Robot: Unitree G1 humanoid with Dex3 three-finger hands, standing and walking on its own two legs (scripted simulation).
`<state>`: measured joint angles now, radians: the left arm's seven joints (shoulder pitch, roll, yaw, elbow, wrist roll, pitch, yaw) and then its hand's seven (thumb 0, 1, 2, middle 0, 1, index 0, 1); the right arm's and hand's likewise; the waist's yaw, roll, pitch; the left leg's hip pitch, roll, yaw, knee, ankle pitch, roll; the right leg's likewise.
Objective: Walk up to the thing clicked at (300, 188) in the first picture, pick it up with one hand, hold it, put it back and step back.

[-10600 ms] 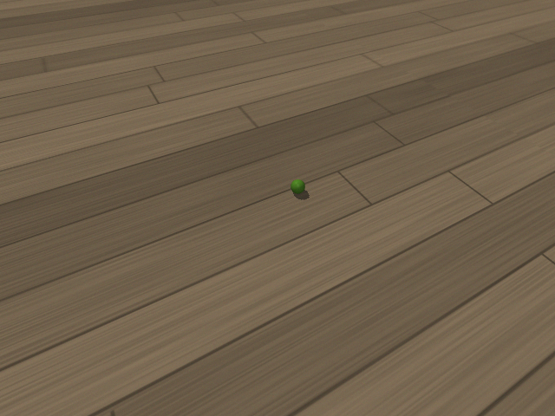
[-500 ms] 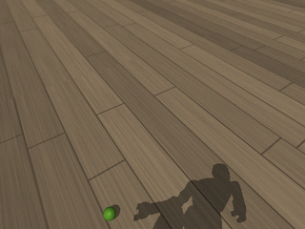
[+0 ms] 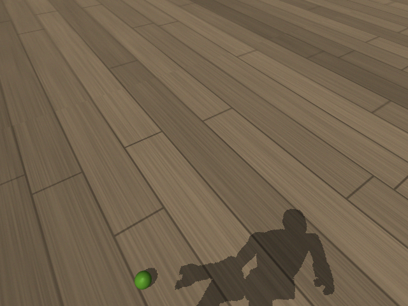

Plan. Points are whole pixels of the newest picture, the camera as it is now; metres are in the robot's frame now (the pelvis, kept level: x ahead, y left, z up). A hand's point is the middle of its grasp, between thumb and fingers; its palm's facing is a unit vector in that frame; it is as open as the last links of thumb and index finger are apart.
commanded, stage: walk up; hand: left
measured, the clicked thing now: (143, 279) +0.39 +0.26 -0.74
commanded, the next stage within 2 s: stand in 1.06 s
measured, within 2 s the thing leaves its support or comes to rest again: neither
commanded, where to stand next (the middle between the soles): +0.01 +0.01 m, yaw +2 degrees
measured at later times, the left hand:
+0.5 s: hand out of the picture +0.04 +0.30 -0.16, palm faces +0.09 -0.90 -0.42, open 7.4 cm
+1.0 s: hand out of the picture +0.04 +0.27 -0.15, palm faces +0.06 -0.94 -0.33, open 7.4 cm
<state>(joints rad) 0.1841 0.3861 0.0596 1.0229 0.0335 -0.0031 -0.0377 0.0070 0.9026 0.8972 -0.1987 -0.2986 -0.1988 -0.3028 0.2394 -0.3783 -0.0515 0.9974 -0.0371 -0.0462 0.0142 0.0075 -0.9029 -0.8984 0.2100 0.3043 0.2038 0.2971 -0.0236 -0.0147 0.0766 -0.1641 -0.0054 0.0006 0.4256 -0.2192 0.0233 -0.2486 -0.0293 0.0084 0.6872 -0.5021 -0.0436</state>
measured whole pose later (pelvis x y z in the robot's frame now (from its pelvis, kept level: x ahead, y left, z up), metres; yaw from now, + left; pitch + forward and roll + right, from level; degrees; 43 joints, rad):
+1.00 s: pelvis -0.01 +0.01 +0.00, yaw +3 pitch -3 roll +0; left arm 0.15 0.35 0.03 1.08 0.01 0.01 -0.02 0.01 0.90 0.90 -0.20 -0.30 -0.20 -0.30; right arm 0.12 -0.37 -0.01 1.07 -0.01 -0.03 0.00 0.01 -0.90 -0.90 0.21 0.30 0.20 0.30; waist 0.01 0.00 0.06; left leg -0.16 0.04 -0.03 0.42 -0.22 -0.04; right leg -0.16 -0.01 0.02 0.42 -0.21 0.01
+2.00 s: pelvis -0.01 +0.01 +0.01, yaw +3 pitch -3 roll +0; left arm 0.13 0.35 0.00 1.13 0.01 -0.01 -0.01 0.01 0.90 0.90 -0.20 -0.30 -0.20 -0.30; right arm 0.12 -0.36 0.00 1.14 -0.01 -0.01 0.01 0.01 -0.91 -0.90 0.21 0.30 0.20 0.30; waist 0.00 0.01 0.06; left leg -0.12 0.04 -0.03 0.32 -0.16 -0.04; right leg -0.13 -0.01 0.02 0.34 -0.17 0.02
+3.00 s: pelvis +0.00 +0.01 +0.01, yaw +3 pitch -3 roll +0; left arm 0.12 0.35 0.00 1.11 0.01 -0.01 0.00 0.01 0.90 0.90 -0.20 -0.30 -0.20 -0.30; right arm 0.11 -0.36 0.00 1.12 -0.01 -0.01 0.01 0.01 -0.91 -0.90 0.21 0.30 0.20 0.30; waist 0.00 0.01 0.05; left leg -0.10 0.03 -0.02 0.32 -0.18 -0.04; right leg -0.11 -0.02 0.02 0.34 -0.18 0.02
